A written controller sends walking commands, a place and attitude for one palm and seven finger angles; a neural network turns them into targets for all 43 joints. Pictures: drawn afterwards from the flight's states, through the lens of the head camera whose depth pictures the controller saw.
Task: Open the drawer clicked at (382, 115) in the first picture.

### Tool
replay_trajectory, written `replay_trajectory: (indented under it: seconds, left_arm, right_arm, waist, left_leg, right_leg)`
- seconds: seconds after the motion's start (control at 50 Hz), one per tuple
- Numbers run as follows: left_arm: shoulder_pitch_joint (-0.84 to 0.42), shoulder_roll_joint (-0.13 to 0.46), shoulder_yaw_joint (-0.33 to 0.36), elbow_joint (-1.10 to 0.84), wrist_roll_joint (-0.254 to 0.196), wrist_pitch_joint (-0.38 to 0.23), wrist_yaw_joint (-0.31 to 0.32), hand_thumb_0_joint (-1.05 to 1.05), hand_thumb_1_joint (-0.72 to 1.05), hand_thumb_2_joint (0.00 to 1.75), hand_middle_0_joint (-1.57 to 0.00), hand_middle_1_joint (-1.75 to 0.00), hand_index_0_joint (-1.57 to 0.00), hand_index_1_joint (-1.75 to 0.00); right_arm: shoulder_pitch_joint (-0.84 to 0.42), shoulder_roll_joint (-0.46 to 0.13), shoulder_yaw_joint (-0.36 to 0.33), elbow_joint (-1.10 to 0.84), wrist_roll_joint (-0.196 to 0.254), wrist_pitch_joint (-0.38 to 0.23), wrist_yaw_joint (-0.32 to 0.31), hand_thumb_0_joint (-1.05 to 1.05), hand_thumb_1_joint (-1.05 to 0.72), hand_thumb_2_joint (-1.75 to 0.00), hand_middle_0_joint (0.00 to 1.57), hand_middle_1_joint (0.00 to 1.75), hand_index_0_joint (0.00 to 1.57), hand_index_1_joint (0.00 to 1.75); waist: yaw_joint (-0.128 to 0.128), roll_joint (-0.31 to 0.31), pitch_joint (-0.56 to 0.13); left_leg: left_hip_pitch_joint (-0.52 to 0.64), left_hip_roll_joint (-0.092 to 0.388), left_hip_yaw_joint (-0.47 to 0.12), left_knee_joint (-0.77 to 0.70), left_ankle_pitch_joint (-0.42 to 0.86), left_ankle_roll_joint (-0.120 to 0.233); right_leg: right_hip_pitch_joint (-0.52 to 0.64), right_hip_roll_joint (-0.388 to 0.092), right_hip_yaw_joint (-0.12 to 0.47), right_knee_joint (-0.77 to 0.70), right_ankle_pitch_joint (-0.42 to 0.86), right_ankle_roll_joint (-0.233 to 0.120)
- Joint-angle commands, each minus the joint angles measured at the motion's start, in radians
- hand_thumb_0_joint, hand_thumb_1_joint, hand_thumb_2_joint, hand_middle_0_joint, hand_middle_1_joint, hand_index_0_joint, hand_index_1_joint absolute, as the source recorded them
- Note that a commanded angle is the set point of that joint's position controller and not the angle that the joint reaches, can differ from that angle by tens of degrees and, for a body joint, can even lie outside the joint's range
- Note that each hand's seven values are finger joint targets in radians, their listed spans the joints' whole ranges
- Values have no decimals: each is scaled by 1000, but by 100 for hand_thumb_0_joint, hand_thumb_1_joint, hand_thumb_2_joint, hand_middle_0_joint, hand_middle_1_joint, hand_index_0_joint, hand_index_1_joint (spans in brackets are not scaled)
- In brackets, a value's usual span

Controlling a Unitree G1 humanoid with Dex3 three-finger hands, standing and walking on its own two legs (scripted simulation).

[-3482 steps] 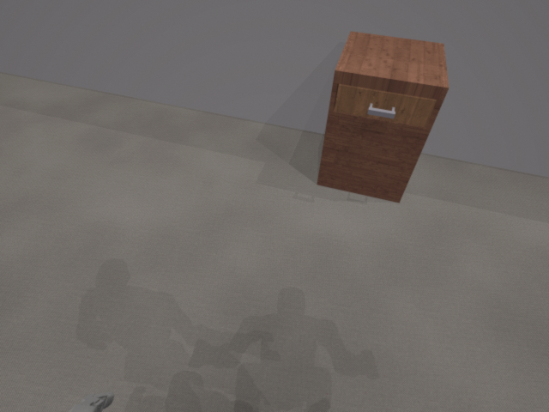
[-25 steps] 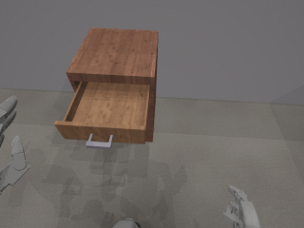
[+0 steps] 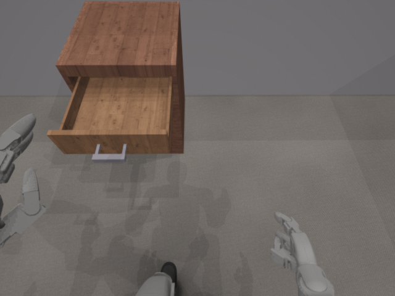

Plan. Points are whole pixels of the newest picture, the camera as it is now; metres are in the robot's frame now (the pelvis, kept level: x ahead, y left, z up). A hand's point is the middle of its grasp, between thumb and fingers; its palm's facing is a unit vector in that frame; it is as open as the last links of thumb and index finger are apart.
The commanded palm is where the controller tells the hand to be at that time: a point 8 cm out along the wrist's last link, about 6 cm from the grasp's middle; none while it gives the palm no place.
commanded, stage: stop stepping back and stand still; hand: left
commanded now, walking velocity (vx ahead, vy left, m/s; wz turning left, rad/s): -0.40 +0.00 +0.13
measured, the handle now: (110, 152) +0.53 +0.33 -0.24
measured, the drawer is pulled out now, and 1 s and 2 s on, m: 0.27 0.27 0.27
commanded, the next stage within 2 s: let the arm hang, fingers relaxed in 0.80 s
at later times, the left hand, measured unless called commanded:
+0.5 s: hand out of the picture +0.07 +0.17 +0.18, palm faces +0.33 -0.75 -0.57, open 7.4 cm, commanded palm +0.00 +0.23 +0.19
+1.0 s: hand out of the picture +0.07 +0.21 +0.06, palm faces +0.29 -0.82 -0.49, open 7.4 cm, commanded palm none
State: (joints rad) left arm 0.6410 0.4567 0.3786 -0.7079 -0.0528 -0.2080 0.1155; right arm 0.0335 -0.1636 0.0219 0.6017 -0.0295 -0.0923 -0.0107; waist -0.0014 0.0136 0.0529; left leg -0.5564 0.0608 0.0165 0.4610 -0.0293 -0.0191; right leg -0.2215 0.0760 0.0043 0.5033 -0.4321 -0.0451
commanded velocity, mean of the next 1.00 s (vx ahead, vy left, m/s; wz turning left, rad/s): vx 0.14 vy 0.08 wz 0.00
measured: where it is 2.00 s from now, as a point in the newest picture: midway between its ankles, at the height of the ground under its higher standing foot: outside the picture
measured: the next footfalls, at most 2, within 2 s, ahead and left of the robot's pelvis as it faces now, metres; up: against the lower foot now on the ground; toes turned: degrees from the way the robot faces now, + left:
left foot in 0.32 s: -0.09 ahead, +0.07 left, +0.00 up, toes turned +8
left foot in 0.94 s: -0.07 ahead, +0.10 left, +0.00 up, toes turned +7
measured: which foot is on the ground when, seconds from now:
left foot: down 0.00-0.02, up 0.04-0.30, down 0.32-0.50, up 0.52-0.92, down 0.94-1.00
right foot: down 0.00-1.00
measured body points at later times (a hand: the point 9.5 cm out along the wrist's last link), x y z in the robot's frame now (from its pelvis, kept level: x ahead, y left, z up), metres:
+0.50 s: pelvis -0.09 -0.06 +0.00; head -0.07 -0.07 +0.45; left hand +0.05 +0.21 +0.21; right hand +0.10 -0.28 -0.08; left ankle -0.13 +0.06 -0.73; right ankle -0.10 -0.09 -0.73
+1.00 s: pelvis -0.10 -0.04 +0.00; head -0.09 -0.08 +0.45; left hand +0.05 +0.25 +0.09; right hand +0.07 -0.29 -0.11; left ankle -0.13 +0.08 -0.73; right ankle -0.10 -0.09 -0.73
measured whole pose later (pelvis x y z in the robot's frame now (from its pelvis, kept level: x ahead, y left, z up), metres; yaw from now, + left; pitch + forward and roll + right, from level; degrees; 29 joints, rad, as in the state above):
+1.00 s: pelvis -0.10 -0.04 +0.00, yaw +9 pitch +3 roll +1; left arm 0.43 0.32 0.16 -0.08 0.04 -0.11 0.07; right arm 0.21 -0.30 -0.05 0.69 -0.02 -0.05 0.01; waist -0.02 0.08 -0.04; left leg -0.31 0.01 0.01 0.55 -0.30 -0.01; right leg -0.31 0.04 -0.16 0.55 -0.30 -0.11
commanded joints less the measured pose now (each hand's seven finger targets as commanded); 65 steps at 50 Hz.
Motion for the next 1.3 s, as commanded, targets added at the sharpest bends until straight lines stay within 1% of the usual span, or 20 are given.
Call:
replay_trajectory:
  seconds: [0.0,0.04,0.12,0.24,0.28,0.34,0.42,0.48,0.5,0.54,0.64,0.86,0.88,0.9,0.94,1.02,1.1,1.16,1.2,1.28]
  left_arm:
    - [127,155,193,-216,-26,-88,-2,0,90,90,-20,-30,-20,-30]
    - [175,167,220,-113,-28,-72,13,0,90,90,-20,-30,-20,-30]
    - [170,83,163,41,3,-18,53,0,90,90,-20,-30,-20,-30]
    - [-6,65,56,-50,17,-17,97,0,90,90,-20,-30,-20,-30]
    - [30,79,46,-140,12,-21,105,0,90,90,-20,-30,-20,-30]
    - [123,134,114,-244,20,-33,92,0,90,90,-20,-30,-20,-30]
    - [165,130,163,-201,12,-24,77,0,90,90,-20,-30,-20,-30]
    - [119,88,148,-42,1,-44,61,0,90,90,-20,-30,-20,-30]
    - [72,52,112,-11,3,-57,50,0,90,90,-20,-30,-20,-30]
    - [35,26,101,56,4,-73,33,0,90,90,-20,-30,-20,-30]
    - [-91,29,13,61,23,-81,41,0,90,90,-20,-30,-20,-30]
    - [31,71,61,-57,20,-64,88,0,90,90,-20,-30,-20,-30]
    - [-105,-164,-284,787,121,108,-55,0,90,90,-20,-30,-20,-30]
    - [-51,-173,-267,818,96,178,-82,0,90,90,-20,-30,-20,-30]
    - [-120,-197,-285,842,93,188,-91,0,90,90,-20,-30,-20,-30]
    - [-206,-106,-274,1027,95,190,-98,0,90,90,-20,-30,-20,-30]
    - [-316,-96,-287,1264,87,207,-86,0,90,90,-20,-30,-20,-30]
    - [-333,-157,-315,1389,69,219,-89,0,90,90,-20,-30,-20,-30]
    - [-317,-176,-312,1484,71,218,-91,0,90,90,-20,-30,-20,-30]
    - [-285,-194,-325,1621,64,203,-92,0,90,90,-20,-30,-20,-30]
  right_arm:
    - [28,-140,-77,-153,38,21,-1,0,-90,-90,20,30,20,30]
    - [-1,-150,-105,-189,87,37,-10,0,-90,-90,20,30,20,30]
    - [-34,-96,-61,-174,60,75,-54,0,-90,-90,20,30,20,30]
    - [30,-151,-67,-180,64,42,-74,0,-90,-90,20,30,20,30]
    - [62,-166,-73,-207,69,39,-66,0,-90,-90,20,30,20,30]
    - [123,-164,-90,-203,71,-2,-28,0,-90,-90,20,30,20,30]
    - [57,-160,-64,-178,51,-9,-32,0,-90,-90,20,30,20,30]
    - [91,-176,-100,-168,62,6,-35,0,-90,-90,20,30,20,30]
    - [84,-189,-114,-164,59,11,-31,0,-90,-90,20,30,20,30]
    - [93,-169,-102,-135,50,15,-27,0,-90,-90,20,30,20,30]
    - [53,-154,-78,-135,38,9,-42,0,-90,-90,20,30,20,30]
    - [89,-143,-61,-158,36,-7,-63,0,-90,-90,20,30,20,30]
    - [184,-209,-76,94,19,-35,59,0,-90,-90,20,30,20,30]
    - [239,-148,-72,57,21,20,52,0,-90,-90,20,30,20,30]
    - [233,-173,-78,38,8,43,38,0,-90,-90,20,30,20,30]
    - [191,-149,-66,39,10,73,3,0,-90,-90,20,30,20,30]
    - [220,-117,-60,131,12,104,-7,0,-90,-90,20,30,20,30]
    - [251,-143,-37,204,-1,94,-12,0,-90,-90,20,30,20,30]
    - [230,-114,-34,241,-1,97,-20,0,-90,-90,20,30,20,30]
    - [288,-76,-30,307,12,87,-36,0,-90,-90,20,30,20,30]
  waist:
    - [7,-63,-362]
    - [13,-303,-254]
    - [-29,-85,-123]
    - [-33,-126,-229]
    - [-31,-15,-267]
    - [-9,162,-289]
    - [-6,155,-83]
    - [-25,-234,-74]
    - [-33,-169,-34]
    - [-52,-64,-39]
    - [-41,-101,-58]
    - [-4,-26,-86]
    - [-56,36,-16]
    - [-40,61,-102]
    - [-16,-32,-121]
    - [22,-298,-144]
    - [-16,-90,-55]
    - [-4,172,-13]
    - [12,216,39]
    - [8,118,-102]
  left_leg:
    - [402,-12,3,189,42,28]
    - [135,-142,6,572,-425,14]
    - [21,-76,-13,441,-389,8]
    - [227,-99,72,-70,-241,66]
    - [397,-11,15,-134,70,102]
    - [683,150,-116,7,470,139]
    - [189,117,-127,-50,-65,136]
    - [-9,-96,16,407,-486,59]
    - [-39,-95,-46,583,-466,53]
    - [-59,-67,-73,638,-361,46]
    - [34,-58,17,447,-221,46]
    - [304,-46,40,-68,-233,80]
    - [249,36,-22,101,-55,67]
    - [346,45,-99,71,-42,79]
    - [275,143,-216,50,8,133]
    - [122,-73,-29,254,-288,40]
    - [230,-41,-51,151,-251,39]
    - [287,84,-224,-52,9,110]
    - [203,58,-197,-110,-176,103]
    - [345,30,-121,-49,13,77]
  right_leg:
    - [13,-129,18,-287,582,90]
    - [-50,-321,121,-222,837,40]
    - [55,-329,128,-137,974,-60]
    - [309,-297,95,16,1160,87]
    - [235,-242,60,131,1062,127]
    - [-164,-143,-6,189,217,87]
    - [87,-110,-53,-21,102,41]
    - [127,-371,453,-348,-84,-23]
    - [51,-421,532,-408,-119,-11]
    - [22,-393,437,-363,-21,26]
    - [-3,-312,146,-399,13,44]
    - [49,-259,114,-328,22,34]
    - [-92,-309,-76,-88,302,3]
    - [-118,-216,33,-15,322,-2]
    - [-117,-171,-49,100,233,26]
    - [187,-336,162,-60,798,-50]
    - [76,-313,97,-68,669,-98]
    - [-12,-137,-21,-50,177,9]
    - [49,-132,-5,-104,169,-2]
    - [147,-169,11,-147,362,-13]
